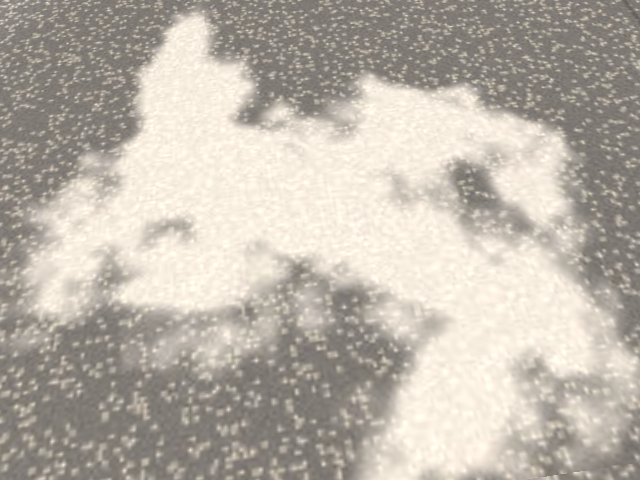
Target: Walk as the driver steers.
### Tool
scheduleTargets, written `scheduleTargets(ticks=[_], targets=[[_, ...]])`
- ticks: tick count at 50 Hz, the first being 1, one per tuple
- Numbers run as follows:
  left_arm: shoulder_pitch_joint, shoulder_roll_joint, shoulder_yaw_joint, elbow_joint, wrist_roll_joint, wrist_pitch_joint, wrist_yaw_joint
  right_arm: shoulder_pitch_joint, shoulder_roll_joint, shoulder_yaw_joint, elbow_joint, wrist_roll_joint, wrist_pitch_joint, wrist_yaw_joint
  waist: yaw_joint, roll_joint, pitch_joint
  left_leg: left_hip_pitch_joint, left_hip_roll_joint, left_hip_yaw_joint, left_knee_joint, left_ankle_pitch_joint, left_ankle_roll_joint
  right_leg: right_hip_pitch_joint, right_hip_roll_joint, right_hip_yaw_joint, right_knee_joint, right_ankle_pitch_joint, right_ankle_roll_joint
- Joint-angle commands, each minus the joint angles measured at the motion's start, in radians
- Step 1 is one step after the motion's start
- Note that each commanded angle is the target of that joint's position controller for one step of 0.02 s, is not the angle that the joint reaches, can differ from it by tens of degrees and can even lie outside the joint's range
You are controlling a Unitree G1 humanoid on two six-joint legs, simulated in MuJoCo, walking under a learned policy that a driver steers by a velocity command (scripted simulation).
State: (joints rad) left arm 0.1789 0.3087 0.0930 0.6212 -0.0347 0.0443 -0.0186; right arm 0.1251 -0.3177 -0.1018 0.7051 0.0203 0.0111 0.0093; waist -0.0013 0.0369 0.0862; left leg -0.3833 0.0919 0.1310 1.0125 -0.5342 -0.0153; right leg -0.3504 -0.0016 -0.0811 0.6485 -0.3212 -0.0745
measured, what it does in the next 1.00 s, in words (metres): goes down, turning left: left foot 0.09 m lower, then right foot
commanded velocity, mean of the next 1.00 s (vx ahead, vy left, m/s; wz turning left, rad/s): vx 0.83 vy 0.00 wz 0.19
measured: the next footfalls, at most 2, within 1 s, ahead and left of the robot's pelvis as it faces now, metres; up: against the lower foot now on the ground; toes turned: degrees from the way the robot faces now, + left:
left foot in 0.56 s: +0.49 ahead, +0.18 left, -0.09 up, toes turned +20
right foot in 0.98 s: +0.99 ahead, +0.20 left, -0.09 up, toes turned +15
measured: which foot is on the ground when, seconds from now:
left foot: up 0.00-0.54, down 0.56-1.00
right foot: down 0.00-0.58, up 0.60-0.96, down 0.98-1.00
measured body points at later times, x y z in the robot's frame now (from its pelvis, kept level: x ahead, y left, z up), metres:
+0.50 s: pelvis +0.28 +0.04 -0.05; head +0.30 +0.04 +0.40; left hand +0.24 +0.33 -0.16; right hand +0.49 -0.19 -0.14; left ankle +0.46 +0.19 -0.74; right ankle +0.01 -0.10 -0.72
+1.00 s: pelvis +0.76 +0.19 -0.12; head +0.78 +0.18 +0.33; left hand +0.85 +0.47 -0.20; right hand +0.89 -0.07 -0.25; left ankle +0.47 +0.17 -0.77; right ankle +0.96 +0.19 -0.82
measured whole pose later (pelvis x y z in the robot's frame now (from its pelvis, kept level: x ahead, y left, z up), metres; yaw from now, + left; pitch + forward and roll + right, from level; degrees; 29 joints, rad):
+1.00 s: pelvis +0.76 +0.19 -0.12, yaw +15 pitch +0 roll +2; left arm 0.18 0.26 0.01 0.66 -0.04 -0.10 -0.05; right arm 0.34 -0.28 -0.04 0.82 -0.04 -0.08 -0.03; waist 0.01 -0.02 0.03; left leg 0.18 -0.07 0.14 0.63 -0.41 0.03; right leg -0.61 0.04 -0.08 0.63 -0.01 -0.12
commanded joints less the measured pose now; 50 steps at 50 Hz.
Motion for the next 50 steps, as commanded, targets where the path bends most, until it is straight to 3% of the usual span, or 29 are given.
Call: scheduleTargets(ticks=[1,3,5,8,13,16,18,20,21,23,25,27,28,29,30,31,32,33,35,36,37,39,40,43,46,47,48,49,50], targets=[[0.192,0.144,0.031,-0.006,-0.004,-0.07,0.011,-0.142,-0.115,-0.018,-0.137,0.026,-0.075,0.021,0.087,-0.139,-0.128,-0.557,-0.008,-0.175,0.216,0.056,0.033,0.447,-0.358,0.651,-0.471,-0.501,-0.245],[0.09,0.088,0.0,-0.017,0.015,-0.086,0.022,-0.048,-0.12,-0.023,-0.078,-0.007,-0.085,0.02,0.02,-0.157,-0.075,-0.467,0.034,-0.167,0.107,0.253,0.028,0.338,-0.273,0.466,-0.482,-0.333,-0.177],[0.106,0.108,0.001,-0.013,0.039,-0.107,0.027,-0.017,-0.089,-0.012,-0.043,0.004,-0.082,0.024,0.026,-0.155,-0.071,-0.452,0.037,-0.148,0.083,0.4,0.012,0.332,-0.24,0.359,-0.517,-0.236,-0.149],[0.18,0.117,0.005,0.017,0.049,-0.134,0.027,-0.039,-0.06,0.003,-0.042,0.021,-0.07,0.016,0.056,-0.119,-0.017,-0.523,0.016,-0.205,0.026,0.501,-0.008,0.337,-0.245,0.242,-0.554,-0.146,-0.112],[0.173,0.131,0.006,0.041,0.063,-0.167,0.034,-0.013,-0.076,-0.003,-0.025,0.005,-0.084,0.029,0.046,-0.134,-0.002,-0.41,-0.012,-0.184,-0.082,0.738,-0.021,0.285,-0.228,0.018,-0.591,0.041,-0.059],[0.187,0.101,0.003,0.07,0.058,-0.175,0.032,-0.016,-0.078,-0.007,-0.021,0.025,-0.099,0.047,0.044,-0.086,0.067,-0.5,-0.003,-0.226,-0.179,0.771,0.021,0.397,-0.226,-0.05,-0.547,0.132,-0.034],[0.209,0.11,0.01,0.087,0.056,-0.172,0.033,-0.055,-0.053,0.005,-0.035,0.02,-0.113,0.066,0.066,-0.081,0.086,-0.54,0.002,-0.195,-0.226,0.781,0.05,0.48,-0.253,-0.083,-0.521,0.181,-0.025],[0.242,0.109,0.016,0.111,0.043,-0.163,0.03,-0.059,-0.044,0.012,-0.046,0.034,-0.112,0.083,0.072,-0.091,0.097,-0.616,0.013,-0.183,-0.222,0.728,0.084,0.598,-0.278,-0.095,-0.479,0.244,-0.024],[0.22,0.114,0.018,0.108,0.042,-0.151,0.033,-0.093,-0.033,0.022,-0.067,0.04,-0.113,0.096,0.067,-0.057,0.145,-0.582,0.014,-0.149,-0.403,0.773,0.085,0.567,-0.242,-0.158,-0.489,0.227,0.004],[0.25,0.141,0.021,0.111,0.03,-0.141,0.037,-0.157,-0.01,0.032,-0.09,0.016,-0.116,0.101,0.094,-0.043,0.123,-0.357,-0.051,-0.037,-0.532,0.861,0.089,0.519,-0.245,-0.199,-0.462,0.497,0.021],[0.256,0.193,0.028,0.116,0.016,-0.119,0.04,-0.054,-0.047,0.012,-0.08,0.028,-0.102,0.081,0.015,-0.128,0.061,-0.238,-0.13,0.028,-0.514,0.72,0.123,0.605,-0.255,-0.203,-0.285,0.993,0.036],[0.2,0.224,0.031,0.095,0.016,-0.11,0.038,0.262,-0.152,-0.032,-0.005,0.032,-0.066,0.053,-0.137,-0.181,-0.083,0.081,-0.158,0.024,-0.457,0.612,0.196,0.56,-0.259,-0.185,0.106,1.292,0.033],[0.141,0.195,0.02,0.083,0.021,-0.122,0.032,0.474,-0.213,-0.064,0.052,0.026,-0.05,0.037,-0.246,-0.171,-0.15,0.417,-0.143,-0.031,-0.455,0.658,0.239,0.326,-0.223,-0.17,0.419,1.226,0.039],[0.074,0.073,-0.012,0.06,0.025,-0.153,0.023,0.581,-0.227,-0.065,0.097,0.024,-0.039,0.022,-0.283,0.099,-0.119,0.696,-0.082,-0.165,-0.477,0.71,0.303,-0.072,-0.029,-0.131,0.954,0.194,0.092],[0.267,-0.067,-0.069,0.009,0.034,-0.194,0.022,0.49,-0.268,-0.043,0.066,-0.014,-0.062,0.039,-0.073,0.312,-0.288,1.028,0.053,-0.518,-0.241,0.795,0.421,-0.504,0.043,0.088,1.315,-0.449,0.099],[0.185,0.035,-0.076,-0.06,-0.018,-0.222,0.022,0.568,-0.225,-0.045,0.054,-0.013,-0.072,0.041,-0.174,0.161,-0.56,1.158,0.198,-0.833,-0.511,0.294,0.555,-0.595,0.059,0.226,1.256,-0.376,0.095],[0.086,0.088,-0.063,-0.063,-0.053,-0.227,0.031,0.563,-0.154,-0.032,0.086,-0.004,-0.076,0.037,-0.177,-0.014,-0.413,1.002,0.209,-0.846,-0.698,0.105,0.468,-0.629,-0.014,0.215,1.101,-0.248,0.062],[0.051,0.088,-0.065,-0.07,-0.05,-0.217,0.04,0.43,-0.11,-0.008,0.067,0.005,-0.087,0.036,-0.096,-0.142,-0.238,0.756,0.201,-0.788,-0.736,0.056,0.409,-0.623,-0.074,0.185,0.985,-0.134,0.046],[0.116,0.094,-0.065,-0.014,-0.021,-0.182,0.039,0.227,-0.081,0.02,0.011,-0.025,-0.113,0.027,0.005,-0.174,-0.078,0.309,0.187,-0.685,-0.759,0.218,0.394,-0.45,-0.159,0.209,0.877,-0.052,0.062],[0.164,0.094,-0.056,0.016,-0.018,-0.158,0.027,0.182,-0.081,0.022,0.013,-0.039,-0.118,0.027,0.056,-0.119,-0.029,0.141,0.151,-0.56,-0.75,0.311,0.358,-0.384,-0.2,0.217,0.818,-0.014,0.056],[0.139,0.066,-0.059,0.004,-0.011,-0.138,0.021,0.148,-0.062,0.029,0.029,-0.038,-0.124,0.016,0.083,-0.056,0.036,-0.038,0.09,-0.399,-0.791,0.39,0.306,-0.315,-0.213,0.204,0.67,0.041,0.08],[0.057,0.02,-0.077,-0.02,0.023,-0.131,0.029,0.145,-0.056,0.034,0.032,-0.039,-0.149,-0.001,0.044,0.028,0.067,-0.145,-0.008,-0.182,-0.827,0.587,0.257,-0.23,-0.175,0.135,0.441,0.246,0.117],[0.036,0.004,-0.083,-0.016,0.026,-0.138,0.027,0.157,-0.05,0.037,0.032,-0.038,-0.159,-0.008,0.023,0.023,0.051,-0.128,-0.042,-0.113,-0.819,0.612,0.232,-0.191,-0.158,0.112,0.33,0.368,0.112],[-0.116,-0.014,-0.092,-0.042,0.012,-0.16,0.005,0.252,-0.085,0.034,0.056,-0.014,-0.172,-0.026,-0.073,-0.043,0.037,0.093,-0.01,-0.081,-0.855,0.708,0.171,-0.194,-0.085,0.039,0.043,0.621,0.077],[-0.102,0.035,-0.059,-0.05,0.001,-0.176,-0.029,0.261,-0.137,0.025,0.071,-0.042,-0.137,-0.044,-0.043,0.034,-0.03,0.404,0.032,-0.043,-0.731,1.21,0.089,-0.2,0.034,-0.039,-0.054,0.58,0.013],[-0.012,0.075,-0.036,-0.031,-0.006,-0.174,-0.038,0.236,-0.159,0.017,0.058,-0.059,-0.119,-0.053,0.017,0.08,-0.093,0.466,0.046,-0.027,-0.635,1.433,0.061,-0.126,0.077,-0.067,-0.027,0.514,-0.008],[0.16,0.129,-0.006,0.009,-0.016,-0.159,-0.038,0.179,-0.18,0.007,0.038,-0.076,-0.099,-0.06,0.12,0.128,-0.172,0.463,0.06,-0.018,-0.444,1.629,0.045,0.028,0.108,-0.079,0.046,0.421,-0.033],[0.435,0.184,0.022,0.081,-0.02,-0.133,-0.029,0.063,-0.187,0.005,0.007,-0.079,-0.089,-0.059,0.269,0.142,-0.255,0.351,0.061,-0.02,-0.151,1.691,0.04,0.282,0.09,-0.031,0.109,0.359,-0.065],[0.656,0.2,0.026,0.156,-0.014,-0.104,-0.011,-0.075,-0.13,0.017,-0.022,-0.059,-0.099,-0.041,0.39,-0.05,-0.248,0.12,-0.07,0.01,0.371,1.15,0.021,0.497,0.043,0.071,0.035,0.391,-0.101]])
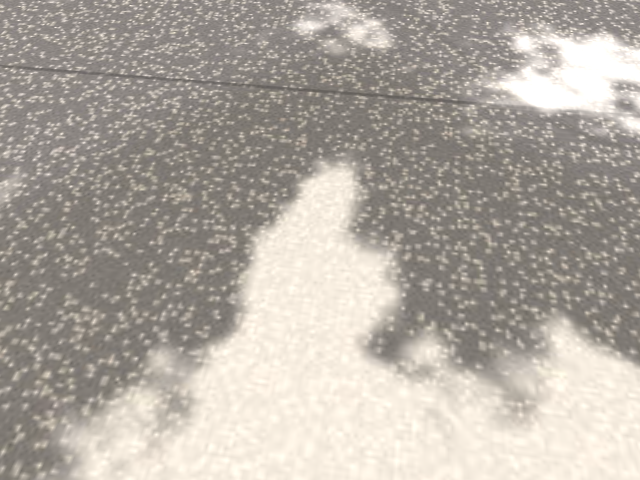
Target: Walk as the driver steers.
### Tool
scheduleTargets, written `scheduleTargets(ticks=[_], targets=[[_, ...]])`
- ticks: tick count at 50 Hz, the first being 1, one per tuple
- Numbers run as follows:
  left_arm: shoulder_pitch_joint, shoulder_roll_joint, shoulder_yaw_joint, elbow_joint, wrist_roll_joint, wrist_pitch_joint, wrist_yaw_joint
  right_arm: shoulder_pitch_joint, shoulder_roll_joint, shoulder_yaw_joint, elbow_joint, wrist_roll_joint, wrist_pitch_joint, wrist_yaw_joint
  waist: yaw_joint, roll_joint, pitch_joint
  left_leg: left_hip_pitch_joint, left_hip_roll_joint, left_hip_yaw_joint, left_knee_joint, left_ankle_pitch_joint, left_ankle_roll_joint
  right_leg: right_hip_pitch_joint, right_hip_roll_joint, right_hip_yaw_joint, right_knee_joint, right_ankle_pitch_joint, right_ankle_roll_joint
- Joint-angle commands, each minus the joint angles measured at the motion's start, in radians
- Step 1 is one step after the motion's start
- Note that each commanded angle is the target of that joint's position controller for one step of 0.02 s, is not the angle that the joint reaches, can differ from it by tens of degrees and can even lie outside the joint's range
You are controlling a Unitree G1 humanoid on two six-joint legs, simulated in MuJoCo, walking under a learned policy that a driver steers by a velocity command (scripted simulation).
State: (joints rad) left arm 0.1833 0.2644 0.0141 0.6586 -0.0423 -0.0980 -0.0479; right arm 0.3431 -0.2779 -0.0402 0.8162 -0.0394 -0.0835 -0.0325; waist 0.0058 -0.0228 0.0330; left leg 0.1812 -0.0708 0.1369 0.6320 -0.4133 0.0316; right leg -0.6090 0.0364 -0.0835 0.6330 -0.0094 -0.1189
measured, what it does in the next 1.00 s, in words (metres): walks ahead: left foot, then right foot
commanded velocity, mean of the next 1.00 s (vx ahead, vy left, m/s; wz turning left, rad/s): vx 0.77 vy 0.00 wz -0.19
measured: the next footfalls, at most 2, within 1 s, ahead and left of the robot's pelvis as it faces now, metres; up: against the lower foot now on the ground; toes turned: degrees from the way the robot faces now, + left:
left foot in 0.42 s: +0.64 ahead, +0.05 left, +0.00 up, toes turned -29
right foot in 0.82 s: +0.88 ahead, -0.30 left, +0.00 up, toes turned -15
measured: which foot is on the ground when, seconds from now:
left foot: down 0.00-0.00, up 0.02-0.40, down 0.42-0.84, up 0.86-1.00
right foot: down 0.00-0.44, up 0.46-0.80, down 0.82-1.00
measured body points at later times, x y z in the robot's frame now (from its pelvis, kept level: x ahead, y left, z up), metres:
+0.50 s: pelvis +0.47 -0.01 +0.02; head +0.49 -0.03 +0.47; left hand +0.63 +0.23 -0.09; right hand +0.57 -0.32 -0.04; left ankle +0.60 +0.07 -0.69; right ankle +0.25 -0.04 -0.60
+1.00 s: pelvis +0.77 -0.15 +0.04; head +0.82 -0.15 +0.48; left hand +1.03 +0.04 -0.05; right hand +0.78 -0.45 -0.08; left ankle +0.77 -0.01 -0.60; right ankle +0.84 -0.29 -0.69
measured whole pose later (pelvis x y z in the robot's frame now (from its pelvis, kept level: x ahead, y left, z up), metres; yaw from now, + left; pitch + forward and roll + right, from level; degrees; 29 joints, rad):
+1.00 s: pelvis +0.77 -0.15 +0.04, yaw -10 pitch +1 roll -1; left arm 0.04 0.23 0.02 0.65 0.02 -0.04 0.00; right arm 0.32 -0.31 -0.07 0.70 0.03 0.03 -0.04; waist -0.05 0.01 0.08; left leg -0.57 0.04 -0.02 1.26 -0.51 -0.10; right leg -0.41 -0.03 -0.06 0.49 -0.10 -0.01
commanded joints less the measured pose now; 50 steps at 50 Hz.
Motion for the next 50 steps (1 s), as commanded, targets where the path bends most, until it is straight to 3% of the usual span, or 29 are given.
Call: scheduleTargets(ticks=[1,2,3,4,5,8,11,13,18,20,21,22,23,24,26,28,30,32,34,37,40,41,42,43,44,45,46,48,50], targets=[[0.568,0.193,0.073,0.128,0.042,0.031,0.012,-0.134,0.072,0.021,-0.198,0.016,-0.039,0.039,0.146,-0.483,-0.191,-0.942,-0.095,-0.167,1.185,-0.186,-0.076,0.981,-0.117,0.498,0.024,-0.086,-0.224],[0.412,0.152,0.067,0.049,0.06,0.022,0.015,-0.027,0.003,0.034,-0.234,0.073,-0.08,0.067,0.08,-0.402,-0.338,-1.085,-0.06,-0.328,1.154,-0.143,-0.006,1.054,-0.261,0.977,-0.3,-0.681,-0.329],[0.367,0.119,0.072,0.014,0.058,0.016,0.021,-0.145,-0.095,0.016,-0.238,0.086,-0.095,0.077,0.105,-0.142,-0.217,-1.058,-0.004,-0.326,1.001,-0.012,0.061,0.898,-0.266,1.007,-0.423,-0.841,-0.263],[0.294,0.125,0.071,0.003,0.051,0.006,0.013,-0.21,-0.102,0.01,-0.259,0.074,-0.096,0.072,0.036,0.103,-0.099,-0.993,0.03,-0.307,0.859,0.062,0.074,0.68,-0.254,0.967,-0.442,-0.775,-0.223],[0.223,0.126,0.07,-0.016,0.045,-0.006,0.005,-0.221,-0.084,0.014,-0.255,0.043,-0.085,0.063,-0.013,0.176,-0.048,-0.9,0.059,-0.318,0.747,0.094,0.067,0.503,-0.205,0.898,-0.433,-0.674,-0.216],[0.13,0.125,0.068,-0.034,0.021,-0.009,0.022,-0.182,-0.1,0.006,-0.24,0.021,-0.053,0.033,-0.069,0.087,0.028,-0.787,0.118,-0.307,0.539,0.137,-0.005,0.278,-0.083,0.653,-0.442,-0.38,-0.221],[0.167,0.113,0.064,-0.006,-0.001,0.0,0.052,-0.359,-0.052,0.023,-0.306,0.001,-0.048,0.019,0.007,0.045,0.077,-0.701,0.093,-0.223,0.203,0.33,-0.07,0.155,0.002,0.491,-0.433,-0.189,-0.185],[0.196,0.131,0.073,0.019,-0.005,0.013,0.059,-0.439,-0.007,0.031,-0.34,0.014,-0.05,0.023,0.063,-0.013,0.055,-0.579,0.042,-0.189,0.005,0.479,-0.095,0.115,0.034,0.466,-0.414,-0.204,-0.131],[0.284,0.102,0.074,0.092,-0.006,0.027,0.065,-0.468,-0.083,-0.012,-0.353,0.063,-0.075,0.031,0.112,-0.092,0.013,-0.577,0.052,-0.223,-0.192,0.536,-0.086,0.44,-0.048,0.536,-0.271,-0.115,-0.085],[0.255,0.124,0.079,0.094,0.018,0.038,0.061,-0.293,-0.142,-0.05,-0.317,0.068,-0.09,0.032,0.002,-0.106,-0.1,-0.422,0.036,-0.184,-0.197,0.447,-0.021,0.558,-0.061,0.503,-0.063,0.304,-0.05],[0.179,0.127,0.07,0.06,0.05,0.04,0.049,-0.069,-0.172,-0.065,-0.279,0.073,-0.084,0.027,-0.124,-0.126,-0.248,-0.165,0.107,-0.225,-0.106,0.37,0.032,0.477,-0.061,0.463,0.167,0.388,-0.025],[0.236,0.038,0.042,0.043,0.074,0.031,0.042,0.144,-0.229,-0.074,-0.242,0.064,-0.073,0.025,-0.15,0.073,-0.417,0.193,0.275,-0.489,-0.038,0.157,0.128,0.223,0.02,0.381,0.53,0.042,0.004],[0.387,-0.021,0.01,0.039,-0.013,0.015,0.039,0.19,-0.267,-0.085,-0.169,0.049,-0.07,0.05,-0.072,0.557,-0.489,0.372,0.486,-1.097,-0.301,-0.317,0.29,-0.118,0.092,0.298,0.81,-0.481,0.054],[0.284,0.072,0.017,0.051,-0.031,0.016,0.05,0.15,-0.144,-0.066,-0.193,0.052,-0.061,0.047,-0.126,0.348,-0.309,0.277,0.445,-1.103,-0.364,-0.484,0.245,-0.244,-0.003,0.29,0.848,-0.414,0.037],[-0.004,0.094,0.018,-0.016,0.017,-0.002,0.043,0.106,-0.106,-0.052,-0.165,0.027,-0.046,0.047,-0.145,-0.014,-0.061,-0.006,0.339,-0.783,-0.373,-0.121,0.188,-0.239,-0.039,0.239,0.777,-0.342,0.027],[-0.04,0.052,0.015,-0.045,0.023,-0.011,0.033,0.069,-0.049,-0.03,-0.132,0.017,-0.051,0.058,-0.067,0.027,-0.006,-0.145,0.272,-0.621,-0.398,0.049,0.182,-0.189,-0.089,0.243,0.659,-0.308,0.018],[-0.027,0.031,0.006,-0.053,0.024,-0.005,0.031,0.055,-0.009,-0.012,-0.108,0.044,-0.051,0.069,-0.018,0.081,0.027,-0.234,0.242,-0.557,-0.423,0.249,0.195,-0.166,-0.115,0.204,0.57,-0.31,0.035],[-0.081,0.02,-0.006,-0.1,0.058,-0.023,0.025,0.035,-0.049,-0.015,-0.096,0.06,-0.045,0.055,0.013,0.054,0.071,-0.332,0.241,-0.493,-0.422,0.674,0.206,-0.147,-0.117,0.148,0.395,-0.278,0.087],[-0.165,-0.005,-0.025,-0.126,0.078,-0.053,0.006,0.036,-0.121,-0.037,-0.083,0.068,-0.033,0.033,-0.015,0.056,0.061,-0.463,0.168,-0.373,-0.428,0.799,0.162,0.056,-0.057,0.09,0.098,-0.053,0.112],[-0.214,0.06,0.007,-0.128,0.068,-0.057,0.003,0.143,-0.161,-0.051,-0.038,0.078,-0.016,0.018,-0.037,0.105,-0.001,-0.453,0.168,-0.395,-0.42,0.667,0.116,0.315,0.025,0.125,-0.1,0.223,0.117],[-0.117,0.125,0.047,-0.113,0.075,-0.042,0.035,0.117,-0.16,-0.058,-0.048,0.084,0.009,0.01,0.058,0.134,-0.079,-0.405,0.12,-0.394,-0.156,0.781,0.016,0.508,0.023,0.143,-0.193,0.26,0.081],[0.025,0.151,0.058,-0.087,0.089,-0.037,0.046,0.068,-0.15,-0.057,-0.088,0.077,0.017,0.009,0.132,0.124,-0.172,-0.498,0.08,-0.396,0.065,0.693,-0.031,0.697,-0.074,0.2,-0.165,0.391,0.051],[0.166,0.217,0.067,-0.07,0.11,-0.022,0.061,0.116,-0.045,-0.028,-0.129,0.047,0.02,0.009,0.132,-0.102,-0.351,-0.695,-0.02,-0.31,0.457,0.089,-0.083,0.961,-0.363,0.395,-0.037,0.896,-0.046],[0.158,0.174,0.046,-0.082,0.1,-0.003,0.042,0.336,-0.001,0.005,-0.097,0.07,0.03,0.015,0.057,-0.302,-0.592,-0.807,-0.032,-0.327,0.753,-0.37,-0.102,1.099,-0.606,0.666,-0.017,1.014,-0.213],[0.089,0.132,0.047,-0.103,0.073,0.019,0.04,0.33,-0.087,-0.016,-0.086,0.075,0.05,0.014,0.05,-0.188,-0.571,-0.832,0.053,-0.318,0.825,-0.281,-0.116,0.988,-0.532,0.629,-0.078,0.787,-0.202],[0.02,0.089,0.04,-0.105,0.056,0.034,0.044,0.237,-0.121,-0.031,-0.111,0.076,0.067,0.005,0.035,-0.129,-0.427,-0.891,0.091,-0.253,0.81,-0.21,-0.124,0.86,-0.47,0.503,-0.117,0.62,-0.176],[-0.037,0.062,0.033,-0.091,0.046,0.043,0.048,0.188,-0.124,-0.04,-0.119,0.07,0.085,-0.007,0.01,-0.071,-0.297,-0.904,0.121,-0.217,0.781,-0.159,-0.138,0.708,-0.409,0.412,-0.172,0.531,-0.159],[-0.142,0.073,0.042,-0.077,0.064,0.052,0.053,0.182,-0.081,-0.045,-0.137,0.068,0.125,-0.018,-0.064,-0.114,-0.154,-0.79,0.171,-0.201,0.69,-0.113,-0.147,0.409,-0.372,0.293,-0.296,0.324,-0.131],[-0.198,0.105,0.06,-0.061,0.069,0.043,0.056,0.133,-0.046,-0.039,-0.169,0.058,0.138,-0.019,-0.08,-0.112,-0.11,-0.715,0.188,-0.174,0.548,-0.033,-0.139,0.284,-0.357,0.189,-0.354,0.274,-0.124]])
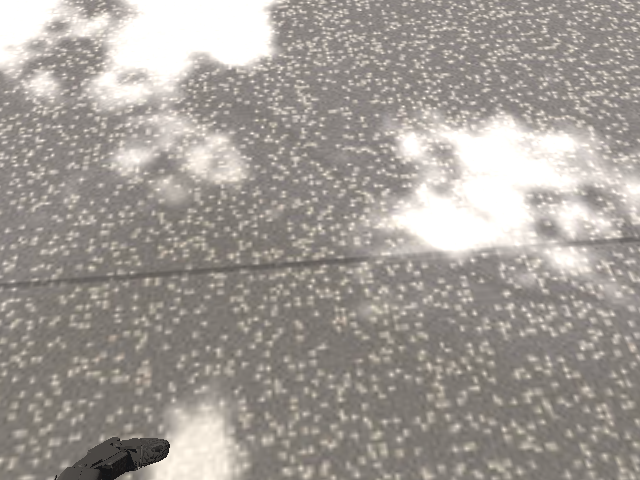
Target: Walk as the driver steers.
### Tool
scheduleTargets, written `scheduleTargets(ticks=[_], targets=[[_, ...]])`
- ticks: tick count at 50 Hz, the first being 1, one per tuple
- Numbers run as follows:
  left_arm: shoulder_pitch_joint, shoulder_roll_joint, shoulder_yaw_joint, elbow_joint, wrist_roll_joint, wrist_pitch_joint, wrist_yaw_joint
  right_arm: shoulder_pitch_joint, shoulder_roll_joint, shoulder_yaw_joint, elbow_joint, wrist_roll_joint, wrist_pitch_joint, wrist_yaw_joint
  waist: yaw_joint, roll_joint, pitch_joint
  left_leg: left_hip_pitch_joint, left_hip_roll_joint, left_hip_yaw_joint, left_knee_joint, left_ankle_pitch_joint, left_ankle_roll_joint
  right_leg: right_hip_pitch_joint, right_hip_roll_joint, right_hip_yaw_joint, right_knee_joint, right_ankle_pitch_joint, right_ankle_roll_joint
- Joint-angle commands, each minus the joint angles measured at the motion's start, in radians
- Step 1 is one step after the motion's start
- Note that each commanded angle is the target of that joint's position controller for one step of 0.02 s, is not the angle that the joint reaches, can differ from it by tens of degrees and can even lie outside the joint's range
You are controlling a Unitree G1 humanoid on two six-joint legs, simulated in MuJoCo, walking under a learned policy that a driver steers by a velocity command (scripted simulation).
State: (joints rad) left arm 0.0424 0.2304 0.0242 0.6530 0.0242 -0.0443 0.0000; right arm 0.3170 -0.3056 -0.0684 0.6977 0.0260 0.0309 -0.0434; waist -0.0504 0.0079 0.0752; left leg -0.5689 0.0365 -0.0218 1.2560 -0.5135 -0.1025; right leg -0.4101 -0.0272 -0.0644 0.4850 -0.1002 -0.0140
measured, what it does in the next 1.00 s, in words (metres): steps on the spot: left foot, then right foot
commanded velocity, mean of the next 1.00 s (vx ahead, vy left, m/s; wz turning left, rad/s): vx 0.04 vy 0.00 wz -0.06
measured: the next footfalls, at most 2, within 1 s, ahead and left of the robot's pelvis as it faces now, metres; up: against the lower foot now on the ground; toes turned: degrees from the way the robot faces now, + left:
left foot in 0.20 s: +0.14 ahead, +0.15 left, +0.00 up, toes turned +15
right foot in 0.68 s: +0.10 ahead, -0.09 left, +0.00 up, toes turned -3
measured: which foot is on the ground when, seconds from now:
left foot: up 0.00-0.18, down 0.20-0.68, up 0.70-1.00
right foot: down 0.00-0.20, up 0.22-0.66, down 0.68-1.00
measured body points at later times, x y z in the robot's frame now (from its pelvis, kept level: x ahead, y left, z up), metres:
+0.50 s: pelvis +0.07 +0.04 +0.00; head +0.09 +0.06 +0.45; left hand +0.11 +0.33 -0.12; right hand +0.31 -0.15 -0.07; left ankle +0.10 +0.14 -0.73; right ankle +0.09 -0.10 -0.68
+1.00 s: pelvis +0.08 -0.02 +0.02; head +0.10 -0.05 +0.46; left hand +0.28 +0.22 -0.06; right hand +0.18 -0.32 -0.11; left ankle +0.13 +0.15 -0.67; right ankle +0.06 -0.09 -0.73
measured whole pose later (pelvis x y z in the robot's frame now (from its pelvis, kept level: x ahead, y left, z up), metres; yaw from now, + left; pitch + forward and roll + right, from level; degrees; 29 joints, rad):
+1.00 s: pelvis +0.08 -0.02 +0.02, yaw -8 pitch +1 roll +2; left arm 0.15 0.25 0.04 0.70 0.02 0.01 0.04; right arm 0.13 -0.31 -0.09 0.77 0.00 0.03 -0.03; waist -0.02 0.05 0.02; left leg -0.50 0.04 -0.04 0.88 -0.26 -0.09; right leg -0.20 0.07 0.06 0.42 -0.23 -0.08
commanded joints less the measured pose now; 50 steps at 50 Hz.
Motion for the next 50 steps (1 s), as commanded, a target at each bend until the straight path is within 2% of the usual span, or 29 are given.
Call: scheduleTargets(ticks=[1,3,6,9,10,11,12,13,14,15,16,18,20,22,23,26,30,33,34,35,36,37,38,39,40,41,44,48,50], targets=[[-0.07,0.154,0.058,-0.045,0.001,-0.016,0.012,0.137,-0.024,-0.013,-0.059,-0.012,0.021,-0.003,-0.026,-0.129,-0.169,0.076,0.089,-0.014,-0.156,0.142,0.01,0.076,-0.29,0.13,-0.207,0.367,-0.223],[-0.1,0.17,0.067,-0.032,-0.011,-0.017,0.019,0.107,-0.03,-0.015,-0.062,-0.013,0.017,0.018,-0.027,-0.122,-0.203,0.173,0.088,0.0,-0.315,0.299,0.044,0.074,-0.281,0.05,-0.203,0.311,-0.202],[-0.081,0.19,0.079,-0.002,-0.035,-0.01,0.016,0.034,-0.069,-0.027,-0.09,-0.006,0.032,0.049,-0.006,-0.127,-0.189,0.224,0.071,0.036,-0.442,0.35,0.081,0.117,-0.302,-0.006,-0.18,0.161,-0.171],[-0.046,0.191,0.086,0.03,-0.056,0.005,0.01,0.007,-0.109,-0.052,-0.115,-0.015,0.039,0.053,-0.012,-0.067,-0.161,0.317,0.016,0.083,-0.597,0.362,0.144,0.117,-0.285,-0.059,-0.052,-0.019,-0.09],[0.006,0.164,0.082,0.056,-0.055,0.014,0.004,0.03,-0.133,-0.064,-0.111,-0.029,0.036,0.043,-0.011,0.01,-0.143,0.386,0.004,0.041,-0.671,0.416,0.181,0.065,-0.24,-0.082,0.069,-0.117,-0.041],[0.072,0.131,0.072,0.059,-0.023,0.03,-0.002,0.046,-0.261,-0.093,-0.133,-0.033,0.026,0.024,0.016,0.339,-0.093,0.463,0.21,-0.278,-0.846,0.796,0.28,-0.122,-0.096,-0.187,0.408,-0.414,0.061],[0.032,0.144,0.068,0.015,-0.002,0.04,0.009,0.002,-0.306,-0.085,-0.185,-0.065,0.003,0.026,0.021,0.393,-0.143,0.459,0.345,-0.547,-0.91,0.754,0.455,-0.286,0.03,-0.012,0.676,-0.598,0.089],[-0.005,0.186,0.077,0.022,-0.021,0.047,0.016,0.002,-0.254,-0.07,-0.183,-0.067,-0.016,0.037,-0.024,0.245,-0.195,0.447,0.333,-0.461,-0.936,0.664,0.446,-0.296,0.011,0.075,0.767,-0.535,0.065],[0.01,0.189,0.08,0.033,-0.039,0.053,0.021,-0.032,-0.21,-0.053,-0.176,-0.059,-0.029,0.038,0.003,0.183,-0.19,0.427,0.295,-0.368,-0.92,0.595,0.388,-0.288,-0.012,0.086,0.766,-0.452,0.042],[0.046,0.18,0.08,0.066,-0.035,0.06,0.028,-0.088,-0.151,-0.033,-0.173,-0.043,-0.029,0.034,0.03,0.115,-0.205,0.426,0.252,-0.292,-0.903,0.536,0.33,-0.266,-0.035,0.093,0.738,-0.39,0.042],[0.067,0.171,0.077,0.087,-0.025,0.065,0.029,-0.13,-0.105,-0.011,-0.168,-0.04,-0.029,0.028,0.045,0.126,-0.215,0.39,0.231,-0.228,-0.893,0.565,0.307,-0.204,-0.042,0.087,0.723,-0.341,0.055],[0.135,0.139,0.067,0.134,-0.036,0.073,0.018,-0.168,-0.024,0.026,-0.146,-0.063,-0.036,0.022,0.073,0.124,-0.228,0.327,0.185,-0.103,-0.9,0.576,0.287,-0.06,-0.041,0.086,0.662,-0.274,0.08],[0.104,0.134,0.058,0.123,-0.046,0.075,0.015,-0.196,-0.055,0.016,-0.138,-0.073,-0.039,0.012,0.053,0.12,-0.176,0.318,0.188,-0.06,-0.914,0.513,0.287,-0.031,-0.036,0.091,0.506,-0.254,0.09],[0.074,0.157,0.058,0.095,-0.045,0.075,0.013,-0.176,-0.118,-0.007,-0.119,-0.066,-0.027,-0.001,0.021,0.129,-0.157,0.363,0.24,-0.095,-0.92,0.489,0.324,-0.05,-0.033,0.068,0.454,-0.291,0.091],[0.076,0.167,0.061,0.086,-0.047,0.077,0.012,-0.165,-0.13,-0.014,-0.111,-0.062,-0.019,-0.006,0.012,0.123,-0.156,0.388,0.269,-0.115,-0.922,0.486,0.341,-0.063,-0.037,0.059,0.45,-0.313,0.091],[0.095,0.158,0.062,0.07,-0.051,0.087,0.008,-0.178,-0.118,-0.019,-0.095,-0.052,-0.009,-0.011,0.008,0.105,-0.14,0.417,0.313,-0.121,-0.926,0.508,0.356,-0.079,-0.056,0.04,0.435,-0.348,0.082],[0.144,0.136,0.065,0.057,-0.05,0.098,-0.005,-0.225,-0.115,-0.033,-0.077,-0.043,-0.008,-0.007,0.035,0.106,-0.156,0.434,0.319,-0.042,-0.888,0.623,0.333,-0.016,-0.05,-0.005,0.343,-0.352,0.053],[0.241,0.134,0.077,0.073,-0.048,0.104,-0.016,-0.273,-0.107,-0.043,-0.06,-0.014,-0.001,-0.007,0.097,0.091,-0.176,0.385,0.284,0.07,-0.772,0.571,0.241,0.14,-0.007,-0.049,0.09,-0.173,-0.012],[0.276,0.176,0.094,0.077,-0.039,0.103,-0.008,-0.23,-0.08,-0.044,-0.037,-0.009,0.003,-0.004,0.102,-0.001,-0.147,0.287,0.215,0.139,-0.632,0.4,0.156,0.22,-0.022,0.056,-0.048,-0.021,-0.066],[0.297,0.328,0.133,0.056,-0.03,0.095,0.016,-0.247,-0.023,-0.03,-0.076,-0.045,0.002,0.0,0.072,-0.323,-0.11,-0.029,0.051,0.228,-0.316,0.012,0.036,0.356,-0.28,0.477,-0.11,0.388,-0.206],[0.297,0.339,0.127,0.029,0.009,0.071,0.008,-0.397,-0.022,-0.025,-0.132,-0.052,-0.01,-0.004,0.132,-0.301,-0.134,-0.17,-0.075,0.035,-0.116,-0.184,0.017,0.342,-0.351,0.652,-0.158,0.448,-0.363],[0.268,0.319,0.124,0.022,0.017,0.045,0.003,-0.402,-0.043,-0.032,-0.125,-0.039,-0.015,-0.004,0.117,-0.182,-0.142,-0.204,-0.059,-0.047,-0.047,-0.13,0.035,0.36,-0.319,0.588,-0.165,0.366,-0.341],[0.215,0.303,0.124,0.011,-0.01,0.031,0.009,-0.376,-0.056,-0.039,-0.108,-0.033,-0.02,-0.008,0.08,-0.125,-0.132,-0.217,-0.044,-0.075,-0.054,-0.025,0.048,0.372,-0.26,0.515,-0.149,0.324,-0.281],[0.164,0.268,0.114,-0.001,-0.04,0.033,0.018,-0.348,-0.069,-0.046,-0.085,-0.04,-0.022,-0.016,0.057,-0.083,-0.134,-0.222,-0.031,-0.081,-0.078,0.047,0.046,0.376,-0.228,0.467,-0.131,0.314,-0.232],[0.126,0.231,0.1,-0.016,-0.054,0.041,0.029,-0.318,-0.082,-0.051,-0.069,-0.043,-0.022,-0.019,0.042,-0.093,-0.152,-0.196,-0.024,-0.078,-0.089,0.102,0.039,0.369,-0.211,0.421,-0.121,0.333,-0.21],[0.13,0.206,0.09,-0.025,-0.052,0.048,0.037,-0.298,-0.073,-0.05,-0.059,-0.039,-0.023,-0.014,0.041,-0.104,-0.181,-0.157,-0.034,-0.067,-0.072,0.143,0.029,0.367,-0.194,0.397,-0.111,0.379,-0.204],[0.166,0.187,0.075,-0.025,-0.033,0.052,0.046,-0.265,-0.053,-0.04,-0.035,-0.024,-0.021,-0.005,0.054,-0.089,-0.214,-0.112,-0.035,-0.049,-0.128,0.21,0.015,0.403,-0.177,0.336,-0.108,0.422,-0.197],[0.128,0.098,0.029,0.0,0.001,0.048,0.04,-0.231,-0.014,-0.015,0.009,-0.023,-0.014,0.015,0.06,-0.131,-0.184,0.079,0.033,-0.035,-0.387,0.288,0.004,0.323,-0.139,0.224,-0.145,0.275,-0.169],[0.12,0.14,0.036,0.015,0.018,0.048,0.032,-0.246,-0.046,-0.016,0.006,-0.015,-0.014,0.024,0.084,-0.157,-0.124,0.153,0.036,-0.011,-0.461,0.261,0.009,0.251,-0.151,0.218,-0.177,0.186,-0.183]])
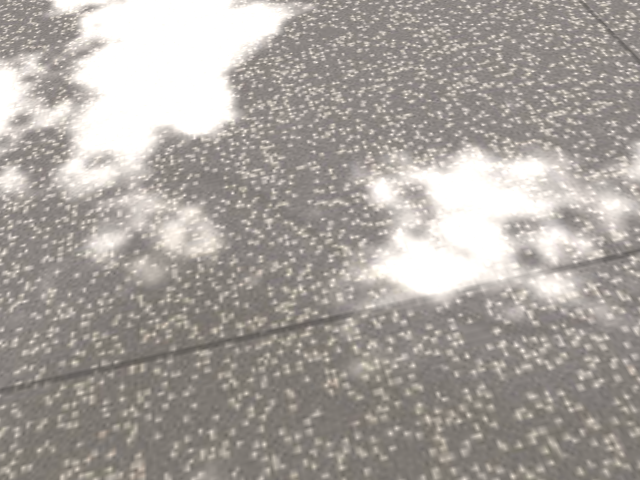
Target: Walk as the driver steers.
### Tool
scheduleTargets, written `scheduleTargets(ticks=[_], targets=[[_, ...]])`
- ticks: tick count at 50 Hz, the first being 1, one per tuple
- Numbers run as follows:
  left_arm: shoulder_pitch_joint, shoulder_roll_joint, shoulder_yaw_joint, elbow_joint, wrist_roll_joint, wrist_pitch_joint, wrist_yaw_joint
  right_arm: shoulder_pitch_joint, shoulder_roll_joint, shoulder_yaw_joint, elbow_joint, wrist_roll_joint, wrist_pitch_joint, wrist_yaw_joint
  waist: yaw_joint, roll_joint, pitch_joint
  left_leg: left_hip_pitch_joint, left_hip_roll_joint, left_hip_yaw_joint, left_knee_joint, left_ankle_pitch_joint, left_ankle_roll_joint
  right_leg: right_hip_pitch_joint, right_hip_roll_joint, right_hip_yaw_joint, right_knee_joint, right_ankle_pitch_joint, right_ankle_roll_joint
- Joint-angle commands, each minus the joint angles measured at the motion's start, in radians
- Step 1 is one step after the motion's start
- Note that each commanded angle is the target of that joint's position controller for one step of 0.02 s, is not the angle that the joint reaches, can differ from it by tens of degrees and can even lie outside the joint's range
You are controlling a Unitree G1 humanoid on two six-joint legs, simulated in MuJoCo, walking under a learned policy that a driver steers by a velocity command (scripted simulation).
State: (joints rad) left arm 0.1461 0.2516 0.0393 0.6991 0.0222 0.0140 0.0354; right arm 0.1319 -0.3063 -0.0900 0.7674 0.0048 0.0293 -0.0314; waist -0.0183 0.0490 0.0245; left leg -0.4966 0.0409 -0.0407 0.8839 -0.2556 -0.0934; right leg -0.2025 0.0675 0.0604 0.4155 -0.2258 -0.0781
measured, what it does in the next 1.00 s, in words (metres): walks ahead: left foot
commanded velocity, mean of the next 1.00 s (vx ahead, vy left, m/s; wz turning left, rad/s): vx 0.09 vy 0.00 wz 0.10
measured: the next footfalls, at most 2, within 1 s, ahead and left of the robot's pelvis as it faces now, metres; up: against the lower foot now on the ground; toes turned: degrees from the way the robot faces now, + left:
left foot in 0.34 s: +0.02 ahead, +0.16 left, +0.00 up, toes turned +17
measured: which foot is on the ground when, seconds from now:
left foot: up 0.00-0.32, down 0.34-1.00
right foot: down 0.00-0.34, up 0.36-1.00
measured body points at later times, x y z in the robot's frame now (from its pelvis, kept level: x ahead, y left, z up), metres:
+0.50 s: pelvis +0.01 +0.07 +0.00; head +0.06 +0.12 +0.44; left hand +0.07 +0.40 -0.11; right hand +0.25 -0.16 -0.09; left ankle -0.02 +0.14 -0.75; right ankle +0.04 -0.08 -0.65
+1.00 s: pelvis +0.12 +0.05 -0.01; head +0.16 +0.04 +0.44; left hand +0.27 +0.34 -0.09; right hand +0.22 -0.25 -0.13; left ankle -0.02 +0.15 -0.75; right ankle +0.17 -0.09 -0.71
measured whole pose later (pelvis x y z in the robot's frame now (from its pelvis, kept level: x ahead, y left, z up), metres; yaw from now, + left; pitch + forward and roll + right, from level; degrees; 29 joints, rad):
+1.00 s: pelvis +0.12 +0.05 -0.01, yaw +6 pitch +3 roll +1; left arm 0.16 0.31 0.06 0.65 -0.06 0.01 -0.05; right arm 0.28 -0.34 -0.09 0.75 0.00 -0.04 0.00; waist -0.06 0.01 0.02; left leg 0.01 0.03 0.20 0.28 -0.34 -0.01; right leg -0.52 -0.12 -0.03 0.82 -0.36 -0.03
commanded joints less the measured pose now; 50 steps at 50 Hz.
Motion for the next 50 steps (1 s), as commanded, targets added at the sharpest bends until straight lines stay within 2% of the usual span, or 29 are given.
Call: scheduleTargets(ticks=[1,3,6,8,12,14,15,16,17,18,19,20,21,22,23,25,27,29,30,32,34,35,38,39,40,41,42,46,50], targets=[[0.013,0.16,0.032,-0.027,0.02,-0.007,-0.005,-0.075,-0.081,-0.002,-0.076,0.013,-0.012,0.014,0.065,-0.201,-0.037,0.062,0.022,0.022,-0.09,-0.034,0.004,0.039,-0.264,0.109,-0.114,0.28,-0.134],[0.016,0.208,0.05,-0.02,0.009,0.004,-0.003,-0.081,-0.12,-0.011,-0.095,0.024,-0.014,0.016,0.083,-0.184,0.005,-0.015,0.018,0.019,-0.065,-0.117,0.012,0.081,-0.316,0.152,-0.11,0.272,-0.167],[-0.006,0.19,0.053,-0.021,-0.002,0.015,0.005,-0.046,-0.1,-0.008,-0.101,0.025,-0.014,0.023,0.073,-0.145,-0.006,-0.083,0.039,0.011,-0.015,-0.184,0.013,0.171,-0.378,0.167,-0.079,0.418,-0.194],[-0.036,0.178,0.055,-0.032,-0.003,0.018,0.007,-0.021,-0.083,-0.005,-0.102,0.026,-0.011,0.03,0.059,-0.136,-0.033,-0.072,0.044,0.031,-0.007,-0.201,0.014,0.198,-0.386,0.129,-0.057,0.527,-0.192],[-0.067,0.183,0.068,-0.045,-0.012,0.025,0.005,0.008,-0.069,-0.004,-0.115,0.034,-0.002,0.05,0.041,-0.149,-0.082,0.018,0.02,0.092,-0.109,-0.168,0.037,0.212,-0.374,0.024,-0.006,0.638,-0.157],[-0.073,0.191,0.074,-0.047,-0.026,0.026,0.004,0.032,-0.074,-0.009,-0.123,0.038,0.001,0.064,0.024,-0.164,-0.102,0.084,-0.002,0.124,-0.218,-0.109,0.065,0.21,-0.37,-0.023,0.045,0.64,-0.124],[-0.084,0.19,0.076,-0.047,-0.039,0.025,0.004,0.068,-0.077,-0.014,-0.118,0.036,0.002,0.067,-0.002,-0.163,-0.114,0.155,-0.022,0.141,-0.316,-0.03,0.088,0.185,-0.353,-0.063,0.102,0.617,-0.091],[-0.063,0.178,0.076,-0.035,-0.047,0.018,0.002,0.122,-0.102,-0.029,-0.11,0.03,0.001,0.059,-0.032,-0.132,-0.132,0.278,-0.044,0.117,-0.428,0.107,0.128,0.112,-0.31,-0.122,0.215,0.553,-0.029],[-0.043,0.157,0.073,-0.044,-0.024,0.006,-0.004,0.183,-0.209,-0.065,-0.115,0.024,-0.002,0.039,-0.041,0.049,-0.157,0.486,0.082,-0.132,-0.495,0.456,0.215,-0.121,-0.214,-0.19,0.458,0.243,0.069],[-0.118,0.084,0.05,-0.116,0.029,-0.008,-0.009,0.195,-0.331,-0.082,-0.143,-0.003,-0.015,0.033,-0.015,0.287,-0.191,0.635,0.327,-0.547,-0.476,0.847,0.427,-0.461,-0.017,-0.14,0.707,-0.451,0.148],[-0.158,0.127,0.058,-0.117,0.013,-0.019,-0.014,0.204,-0.261,-0.066,-0.157,-0.024,-0.033,0.043,-0.075,0.127,-0.269,0.63,0.357,-0.545,-0.5,0.765,0.496,-0.496,-0.028,0.037,0.836,-0.488,0.141],[-0.158,0.153,0.065,-0.114,-0.015,-0.023,-0.018,0.145,-0.234,-0.057,-0.16,-0.013,-0.046,0.041,-0.036,0.061,-0.195,0.587,0.293,-0.446,-0.506,0.681,0.447,-0.525,-0.051,0.054,0.851,-0.394,0.128],[-0.126,0.166,0.072,-0.09,-0.019,-0.023,-0.014,0.079,-0.203,-0.05,-0.167,0.01,-0.044,0.033,-0.001,0.007,-0.148,0.551,0.234,-0.355,-0.502,0.602,0.383,-0.541,-0.075,0.041,0.812,-0.3,0.127],[-0.111,0.177,0.076,-0.074,-0.012,-0.018,-0.005,0.037,-0.17,-0.037,-0.18,0.026,-0.036,0.022,0.01,0.005,-0.132,0.518,0.207,-0.309,-0.501,0.58,0.345,-0.526,-0.096,0.037,0.767,-0.236,0.134],[-0.092,0.174,0.077,-0.064,-0.012,-0.013,-0.005,0.023,-0.154,-0.025,-0.188,0.025,-0.028,0.011,0.022,0.024,-0.135,0.469,0.178,-0.272,-0.504,0.612,0.334,-0.466,-0.091,0.024,0.766,-0.189,0.146],[-0.039,0.151,0.07,-0.038,-0.022,-0.006,-0.01,0.028,-0.139,-0.012,-0.189,0.005,-0.021,0.002,0.028,0.039,-0.158,0.451,0.159,-0.216,-0.507,0.659,0.332,-0.407,-0.079,-0.006,0.761,-0.127,0.167],[-0.019,0.132,0.06,-0.018,-0.03,0.0,-0.011,0.027,-0.093,0.012,-0.177,-0.011,-0.024,-0.001,0.022,0.043,-0.154,0.445,0.144,-0.156,-0.519,0.639,0.321,-0.366,-0.101,-0.018,0.675,-0.081,0.179],[-0.015,0.099,0.044,-0.004,-0.028,0.002,-0.017,0.014,-0.039,0.038,-0.152,-0.026,-0.026,-0.001,0.019,0.06,-0.135,0.415,0.118,-0.094,-0.531,0.572,0.294,-0.286,-0.136,-0.016,0.526,-0.029,0.183],[-0.024,0.097,0.04,-0.004,-0.03,0.002,-0.021,0.01,-0.046,0.038,-0.143,-0.034,-0.027,0.001,0.009,0.081,-0.113,0.391,0.117,-0.078,-0.543,0.538,0.289,-0.249,-0.143,-0.022,0.469,-0.017,0.183],[-0.055,0.14,0.046,-0.023,-0.04,0.003,-0.024,0.007,-0.105,0.023,-0.13,-0.045,-0.024,0.003,-0.018,0.099,-0.055,0.36,0.148,-0.087,-0.569,0.465,0.301,-0.238,-0.139,-0.034,0.424,-0.043,0.176],[-0.064,0.186,0.059,-0.044,-0.051,0.005,-0.024,0.013,-0.156,0.004,-0.122,-0.04,-0.013,0.001,-0.036,0.09,-0.006,0.387,0.199,-0.126,-0.578,0.404,0.331,-0.313,-0.133,-0.031,0.451,-0.116,0.172],[-0.058,0.189,0.061,-0.05,-0.053,0.005,-0.024,0.011,-0.154,0.002,-0.119,-0.034,-0.008,0.001,-0.037,0.076,0.007,0.409,0.223,-0.142,-0.577,0.393,0.345,-0.352,-0.14,-0.022,0.467,-0.145,0.172],[-0.027,0.162,0.058,-0.06,-0.049,0.009,-0.031,-0.017,-0.127,0.001,-0.121,-0.024,-0.003,-0.002,-0.025,0.049,0.005,0.472,0.263,-0.135,-0.556,0.482,0.364,-0.409,-0.162,-0.027,0.498,-0.194,0.176],[-0.025,0.149,0.053,-0.065,-0.051,0.011,-0.035,0.008,-0.133,-0.005,-0.121,-0.02,-0.004,-0.002,-0.041,0.039,-0.026,0.506,0.28,-0.143,-0.598,0.322,0.366,-0.426,-0.169,-0.044,0.504,-0.181,0.171],[-0.041,0.141,0.049,-0.077,-0.058,0.01,-0.042,0.04,-0.139,-0.01,-0.115,-0.012,-0.012,0.0,-0.06,0.032,-0.026,0.53,0.294,-0.171,-0.65,0.056,0.363,-0.452,-0.183,-0.046,0.502,-0.176,0.158],[-0.062,0.138,0.047,-0.091,-0.063,0.007,-0.05,0.053,-0.147,-0.014,-0.11,-0.005,-0.024,0.003,-0.067,0.043,-0.006,0.55,0.304,-0.2,-0.694,-0.133,0.353,-0.496,-0.189,-0.045,0.491,-0.176,0.14],[-0.083,0.136,0.045,-0.105,-0.066,0.001,-0.057,0.064,-0.151,-0.017,-0.106,-0.001,-0.036,0.005,-0.072,0.046,0.014,0.58,0.314,-0.216,-0.723,-0.225,0.34,-0.54,-0.193,-0.042,0.476,-0.175,0.121],[-0.122,0.105,0.031,-0.14,-0.078,-0.026,-0.077,0.117,-0.153,-0.03,-0.09,-0.007,-0.076,0.022,-0.082,0.01,0.023,0.699,0.317,-0.12,-0.746,-0.16,0.294,-0.617,-0.21,-0.047,0.411,-0.146,0.055],[-0.153,0.092,0.013,-0.181,-0.083,-0.034,-0.095,0.147,-0.183,-0.043,-0.07,0.003,-0.092,0.045,-0.085,0.006,0.033,0.689,0.305,0.013,-0.737,-0.075,0.269,-0.587,-0.211,-0.095,0.385,-0.123,0.027]])
Keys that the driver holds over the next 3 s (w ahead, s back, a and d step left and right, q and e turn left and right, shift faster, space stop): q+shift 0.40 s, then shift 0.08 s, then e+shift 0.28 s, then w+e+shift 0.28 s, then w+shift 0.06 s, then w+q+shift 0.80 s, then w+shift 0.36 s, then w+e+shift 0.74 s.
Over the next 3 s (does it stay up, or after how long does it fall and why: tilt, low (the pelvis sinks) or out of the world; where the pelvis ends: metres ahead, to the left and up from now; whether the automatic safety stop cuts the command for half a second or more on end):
stays up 1.64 0.37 -0.04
